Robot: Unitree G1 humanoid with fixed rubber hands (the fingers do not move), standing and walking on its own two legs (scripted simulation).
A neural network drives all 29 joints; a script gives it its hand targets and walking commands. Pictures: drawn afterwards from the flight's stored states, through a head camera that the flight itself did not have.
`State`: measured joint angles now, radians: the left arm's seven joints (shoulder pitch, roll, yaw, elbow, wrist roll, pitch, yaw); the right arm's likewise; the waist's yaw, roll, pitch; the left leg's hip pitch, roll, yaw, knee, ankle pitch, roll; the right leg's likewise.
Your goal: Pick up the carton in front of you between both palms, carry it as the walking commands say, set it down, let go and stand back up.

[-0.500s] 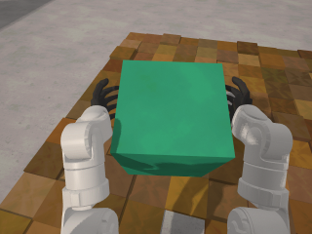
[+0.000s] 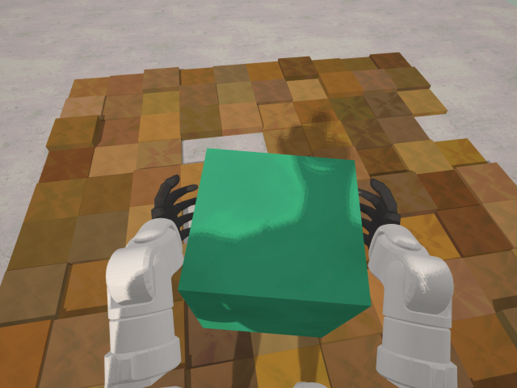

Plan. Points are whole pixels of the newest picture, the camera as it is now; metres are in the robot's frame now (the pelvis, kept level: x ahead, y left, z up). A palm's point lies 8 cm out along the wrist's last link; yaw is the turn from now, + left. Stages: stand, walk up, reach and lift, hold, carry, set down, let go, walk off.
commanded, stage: carry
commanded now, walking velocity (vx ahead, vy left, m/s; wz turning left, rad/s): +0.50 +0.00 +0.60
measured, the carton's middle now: (270, 253) +0.33 -0.02 +0.02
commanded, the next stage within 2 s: none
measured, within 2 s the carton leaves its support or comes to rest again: neither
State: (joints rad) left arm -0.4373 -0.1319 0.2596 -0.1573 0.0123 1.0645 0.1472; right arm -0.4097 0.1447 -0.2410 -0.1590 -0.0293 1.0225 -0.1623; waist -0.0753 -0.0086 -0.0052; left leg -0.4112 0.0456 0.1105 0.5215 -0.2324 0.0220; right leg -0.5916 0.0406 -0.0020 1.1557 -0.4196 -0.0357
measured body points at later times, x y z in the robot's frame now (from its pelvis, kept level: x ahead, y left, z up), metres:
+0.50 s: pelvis +0.29 +0.02 +0.01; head +0.32 +0.01 +0.46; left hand +0.58 +0.26 +0.15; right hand +0.68 -0.03 +0.14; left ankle +0.39 +0.14 -0.70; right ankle +0.16 -0.12 -0.71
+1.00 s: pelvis +0.60 +0.13 -0.01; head +0.62 +0.15 +0.44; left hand +0.85 +0.41 +0.08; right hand +0.98 +0.13 +0.09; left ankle +0.42 +0.11 -0.71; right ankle +0.78 +0.11 -0.70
